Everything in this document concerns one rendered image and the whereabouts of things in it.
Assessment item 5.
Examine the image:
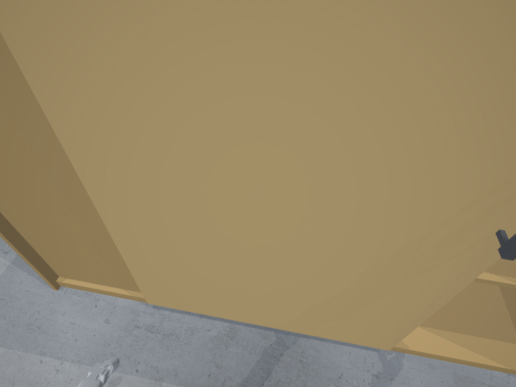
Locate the wardrobe door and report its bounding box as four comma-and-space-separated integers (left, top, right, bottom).
0, 0, 516, 351
0, 32, 141, 292

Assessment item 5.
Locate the handle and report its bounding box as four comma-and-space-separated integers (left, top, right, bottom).
496, 230, 516, 260

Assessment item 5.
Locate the robot left hand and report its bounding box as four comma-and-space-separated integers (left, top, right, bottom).
77, 357, 119, 387

